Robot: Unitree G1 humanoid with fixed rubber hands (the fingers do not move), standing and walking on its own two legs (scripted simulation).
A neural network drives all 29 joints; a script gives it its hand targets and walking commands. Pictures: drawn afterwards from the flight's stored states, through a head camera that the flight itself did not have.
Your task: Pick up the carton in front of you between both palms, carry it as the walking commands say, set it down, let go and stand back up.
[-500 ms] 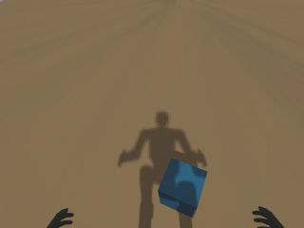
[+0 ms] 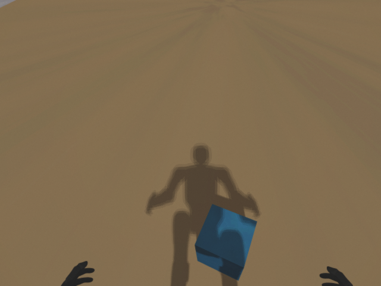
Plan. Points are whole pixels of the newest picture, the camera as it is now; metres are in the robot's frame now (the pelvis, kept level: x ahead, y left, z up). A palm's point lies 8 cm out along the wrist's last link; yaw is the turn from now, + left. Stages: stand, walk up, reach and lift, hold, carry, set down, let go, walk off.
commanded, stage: stand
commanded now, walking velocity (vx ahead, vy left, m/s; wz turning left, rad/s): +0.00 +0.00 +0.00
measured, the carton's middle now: (225, 242) +0.41 -0.08 -0.65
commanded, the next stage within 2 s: none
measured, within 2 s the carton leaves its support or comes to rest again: neither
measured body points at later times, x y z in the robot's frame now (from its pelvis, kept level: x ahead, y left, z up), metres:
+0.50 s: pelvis -0.02 +0.00 +0.00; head -0.02 -0.02 +0.45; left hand +0.09 +0.31 -0.10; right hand +0.08 -0.30 -0.12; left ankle -0.06 +0.15 -0.74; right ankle +0.00 -0.10 -0.74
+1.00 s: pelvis -0.02 +0.01 +0.01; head -0.02 -0.01 +0.45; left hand +0.09 +0.32 -0.10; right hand +0.06 -0.31 -0.12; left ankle -0.06 +0.15 -0.74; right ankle +0.00 -0.11 -0.74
